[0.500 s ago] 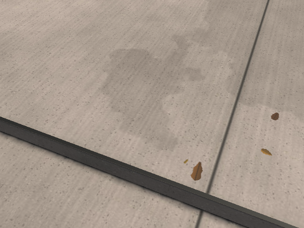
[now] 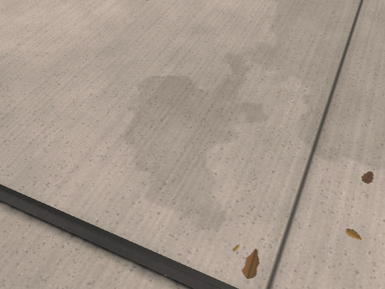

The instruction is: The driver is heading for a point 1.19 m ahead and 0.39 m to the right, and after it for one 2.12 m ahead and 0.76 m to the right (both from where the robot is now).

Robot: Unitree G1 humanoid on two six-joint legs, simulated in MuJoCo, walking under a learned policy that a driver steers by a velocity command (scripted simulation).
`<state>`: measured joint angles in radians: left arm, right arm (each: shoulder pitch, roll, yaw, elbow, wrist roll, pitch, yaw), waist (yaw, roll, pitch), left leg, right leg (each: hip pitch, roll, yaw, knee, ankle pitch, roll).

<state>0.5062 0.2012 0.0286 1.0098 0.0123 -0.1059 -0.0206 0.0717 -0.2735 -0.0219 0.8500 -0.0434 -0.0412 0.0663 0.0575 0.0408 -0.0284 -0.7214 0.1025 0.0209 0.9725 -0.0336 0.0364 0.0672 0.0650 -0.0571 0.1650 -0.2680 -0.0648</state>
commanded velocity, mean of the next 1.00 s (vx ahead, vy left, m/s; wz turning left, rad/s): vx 0.98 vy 0.00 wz -0.47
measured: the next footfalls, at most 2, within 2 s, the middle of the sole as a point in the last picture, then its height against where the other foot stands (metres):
left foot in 0.20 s outside the picture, level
right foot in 0.64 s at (225, 222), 0.11 m higher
